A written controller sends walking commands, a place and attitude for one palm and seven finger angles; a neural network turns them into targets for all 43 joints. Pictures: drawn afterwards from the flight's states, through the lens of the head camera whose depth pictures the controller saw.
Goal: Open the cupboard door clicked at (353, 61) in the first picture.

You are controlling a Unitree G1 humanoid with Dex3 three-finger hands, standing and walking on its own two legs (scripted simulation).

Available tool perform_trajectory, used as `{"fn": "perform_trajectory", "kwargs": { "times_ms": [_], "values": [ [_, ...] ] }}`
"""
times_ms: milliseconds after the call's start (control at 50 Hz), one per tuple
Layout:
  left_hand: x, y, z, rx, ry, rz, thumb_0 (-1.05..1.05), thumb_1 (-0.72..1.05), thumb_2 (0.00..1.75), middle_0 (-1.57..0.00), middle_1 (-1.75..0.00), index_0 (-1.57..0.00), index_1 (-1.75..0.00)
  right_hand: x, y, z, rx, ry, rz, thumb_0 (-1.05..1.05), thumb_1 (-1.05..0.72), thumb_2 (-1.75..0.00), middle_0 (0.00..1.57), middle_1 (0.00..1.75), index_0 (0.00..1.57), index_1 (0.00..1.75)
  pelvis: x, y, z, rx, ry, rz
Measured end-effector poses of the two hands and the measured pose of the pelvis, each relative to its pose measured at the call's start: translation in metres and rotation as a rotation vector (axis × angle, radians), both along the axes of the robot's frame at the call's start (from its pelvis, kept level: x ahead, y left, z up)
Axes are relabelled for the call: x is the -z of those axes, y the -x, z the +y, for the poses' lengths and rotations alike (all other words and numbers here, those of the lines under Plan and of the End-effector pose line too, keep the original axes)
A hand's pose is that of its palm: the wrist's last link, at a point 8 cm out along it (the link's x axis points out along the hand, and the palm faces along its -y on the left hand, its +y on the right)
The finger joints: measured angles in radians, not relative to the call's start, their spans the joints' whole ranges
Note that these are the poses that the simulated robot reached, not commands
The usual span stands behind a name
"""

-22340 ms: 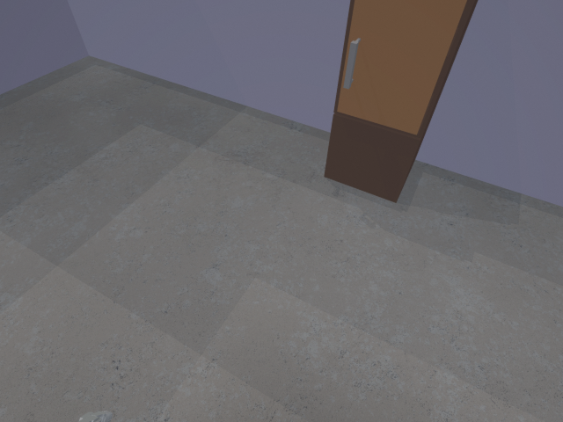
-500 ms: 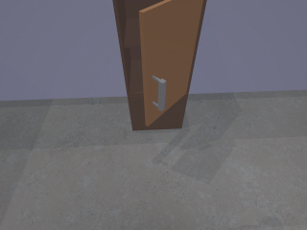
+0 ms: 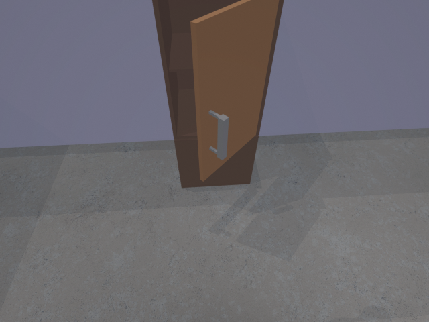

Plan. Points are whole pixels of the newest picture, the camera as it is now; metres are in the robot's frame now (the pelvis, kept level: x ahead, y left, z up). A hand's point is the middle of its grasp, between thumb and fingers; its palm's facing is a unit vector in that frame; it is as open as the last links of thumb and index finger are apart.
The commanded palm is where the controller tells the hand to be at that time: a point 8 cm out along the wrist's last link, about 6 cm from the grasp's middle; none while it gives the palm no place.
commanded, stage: look to check the result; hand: left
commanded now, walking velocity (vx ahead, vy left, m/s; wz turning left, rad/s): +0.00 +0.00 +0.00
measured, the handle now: (217, 135) +0.68 +0.02 -0.11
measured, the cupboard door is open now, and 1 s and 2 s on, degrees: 45 45 45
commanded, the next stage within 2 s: walk to a spot facing it in 0.58 s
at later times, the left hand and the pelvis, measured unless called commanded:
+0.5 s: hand out of the picture +0.02 +0.18 -0.17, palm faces +0.03 -0.98 -0.21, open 7.4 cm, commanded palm none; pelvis +0.01 +0.00 +0.00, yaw +0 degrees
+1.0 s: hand out of the picture +0.06 +0.18 -0.18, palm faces -0.06 -0.97 -0.24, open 7.4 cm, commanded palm none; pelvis +0.01 -0.02 -0.01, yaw -7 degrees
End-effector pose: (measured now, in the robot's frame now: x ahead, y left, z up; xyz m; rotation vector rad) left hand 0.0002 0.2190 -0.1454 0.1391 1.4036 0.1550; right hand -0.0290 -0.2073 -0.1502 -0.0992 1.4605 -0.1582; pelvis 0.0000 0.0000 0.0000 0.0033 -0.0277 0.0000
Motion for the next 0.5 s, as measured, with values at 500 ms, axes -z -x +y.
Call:
{"fn": "perform_trajectory", "kwargs": {
  "times_ms": [500],
  "values": [
    [-0.003,-0.013,0.007,-0.001,-0.019,-0.007,0.01,0.90,0.90,-0.20,-0.29,-0.20,-0.30,-0.004,-0.036,-0.020,-0.037,0.036,-0.043,0.00,-0.91,-0.90,0.20,0.30,0.20,0.30,-0.002,-0.010,-0.003,-0.006,0.000,0.001]
  ]
}}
